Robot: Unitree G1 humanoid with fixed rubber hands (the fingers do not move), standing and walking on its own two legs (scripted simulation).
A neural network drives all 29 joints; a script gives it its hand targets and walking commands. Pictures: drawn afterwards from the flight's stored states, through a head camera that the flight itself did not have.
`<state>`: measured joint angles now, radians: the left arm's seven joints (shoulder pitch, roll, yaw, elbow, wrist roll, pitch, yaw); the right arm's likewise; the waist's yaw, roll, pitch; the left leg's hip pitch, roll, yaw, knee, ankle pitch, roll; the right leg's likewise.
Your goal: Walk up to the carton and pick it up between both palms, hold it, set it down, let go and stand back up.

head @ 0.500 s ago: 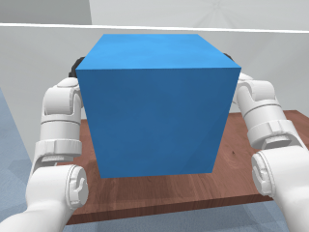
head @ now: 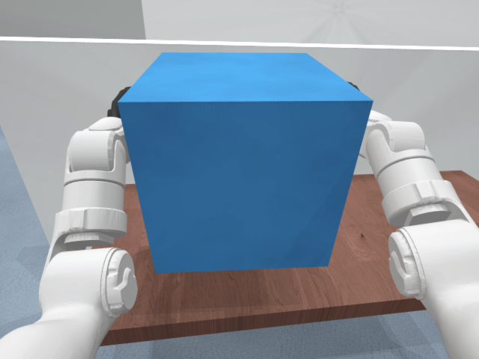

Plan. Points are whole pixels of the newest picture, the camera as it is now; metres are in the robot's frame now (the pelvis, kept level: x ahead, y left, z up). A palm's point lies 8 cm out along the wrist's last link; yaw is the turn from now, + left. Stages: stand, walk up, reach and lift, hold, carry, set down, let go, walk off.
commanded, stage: hold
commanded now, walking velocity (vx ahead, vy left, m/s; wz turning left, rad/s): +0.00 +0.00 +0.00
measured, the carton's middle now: (238, 151) +0.40 +0.00 +0.26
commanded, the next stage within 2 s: set down in 0.22 s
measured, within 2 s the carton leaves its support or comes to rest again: neither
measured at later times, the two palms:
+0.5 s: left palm (116, 122) +0.38 +0.20 +0.31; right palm (347, 118) +0.38 -0.17 +0.33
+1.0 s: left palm (133, 155) +0.40 +0.19 +0.25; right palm (338, 165) +0.40 -0.18 +0.23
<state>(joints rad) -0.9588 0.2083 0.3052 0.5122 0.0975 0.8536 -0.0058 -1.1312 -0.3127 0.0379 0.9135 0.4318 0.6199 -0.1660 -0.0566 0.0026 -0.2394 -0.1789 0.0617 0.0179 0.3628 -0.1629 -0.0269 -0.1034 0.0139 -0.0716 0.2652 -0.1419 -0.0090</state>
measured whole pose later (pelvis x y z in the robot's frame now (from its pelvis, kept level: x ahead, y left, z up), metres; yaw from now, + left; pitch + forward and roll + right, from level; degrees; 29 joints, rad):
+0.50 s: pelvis +0.00 +0.00 +0.00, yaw +0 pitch -3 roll -1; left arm -0.99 0.20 0.38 0.53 0.15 0.70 -0.04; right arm -1.13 -0.25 -0.09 0.91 0.32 0.48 -0.14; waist -0.06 -0.03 -0.17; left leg -0.11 0.05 0.02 0.32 -0.15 -0.02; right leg -0.05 0.00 -0.07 0.25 -0.15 0.00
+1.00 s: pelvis +0.02 +0.00 +0.00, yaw +1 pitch -5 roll -1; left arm -0.78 0.14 0.30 0.36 0.17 0.60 -0.03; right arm -0.83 -0.21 -0.05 0.73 0.30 0.29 -0.12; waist -0.08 -0.04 -0.06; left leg -0.06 0.04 0.01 0.33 -0.18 -0.02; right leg 0.01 0.00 -0.08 0.25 -0.18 0.00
